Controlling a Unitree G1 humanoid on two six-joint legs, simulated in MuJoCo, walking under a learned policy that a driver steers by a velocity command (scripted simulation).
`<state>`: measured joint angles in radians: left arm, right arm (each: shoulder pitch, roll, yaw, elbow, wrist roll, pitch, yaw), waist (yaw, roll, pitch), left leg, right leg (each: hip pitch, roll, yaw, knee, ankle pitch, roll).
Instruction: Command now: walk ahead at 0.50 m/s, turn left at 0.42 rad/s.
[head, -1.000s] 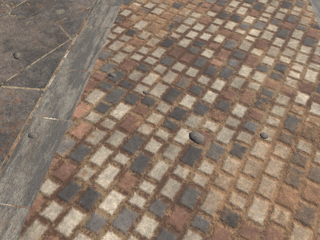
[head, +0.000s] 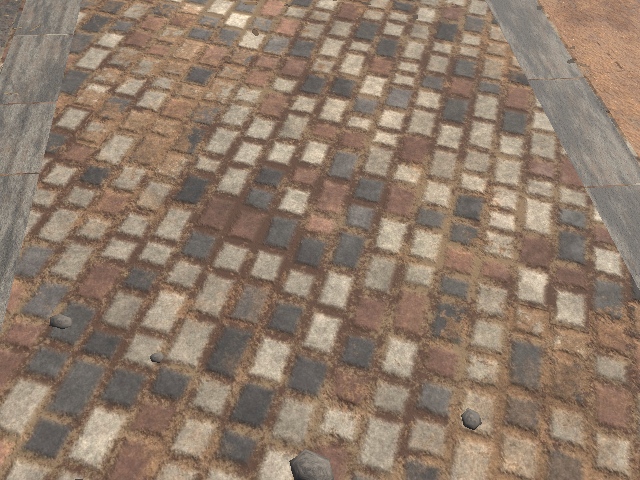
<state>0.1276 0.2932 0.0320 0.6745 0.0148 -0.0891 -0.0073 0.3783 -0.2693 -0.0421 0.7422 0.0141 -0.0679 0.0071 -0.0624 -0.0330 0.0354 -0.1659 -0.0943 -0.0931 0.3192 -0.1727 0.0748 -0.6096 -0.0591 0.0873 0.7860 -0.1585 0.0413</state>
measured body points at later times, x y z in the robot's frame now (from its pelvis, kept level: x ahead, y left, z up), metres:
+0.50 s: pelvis +0.27 -0.03 +0.00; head +0.29 -0.03 +0.45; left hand +0.22 +0.26 -0.12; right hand +0.52 -0.23 -0.09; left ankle +0.34 +0.16 -0.68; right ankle +0.25 -0.15 -0.75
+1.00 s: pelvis +0.51 +0.12 +0.00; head +0.52 +0.13 +0.45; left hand +0.54 +0.42 -0.12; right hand +0.66 -0.13 -0.11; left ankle +0.45 +0.19 -0.75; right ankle +0.68 -0.02 -0.67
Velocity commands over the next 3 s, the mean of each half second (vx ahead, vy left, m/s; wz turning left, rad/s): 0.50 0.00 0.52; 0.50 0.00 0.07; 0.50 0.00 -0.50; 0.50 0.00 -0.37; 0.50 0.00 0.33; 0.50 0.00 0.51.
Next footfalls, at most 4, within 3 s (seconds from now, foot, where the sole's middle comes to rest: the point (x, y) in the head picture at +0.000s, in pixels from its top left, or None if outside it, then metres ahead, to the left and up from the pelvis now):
0.20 right None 0.28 -0.14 -0.79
0.70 left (205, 479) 0.48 0.20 -0.79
1.24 right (276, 325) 0.83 0.06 -0.79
1.72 left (197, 237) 1.11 0.26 -0.79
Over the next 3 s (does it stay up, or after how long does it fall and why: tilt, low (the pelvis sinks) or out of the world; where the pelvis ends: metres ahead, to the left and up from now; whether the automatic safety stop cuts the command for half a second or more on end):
stays up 1.58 0.18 0.00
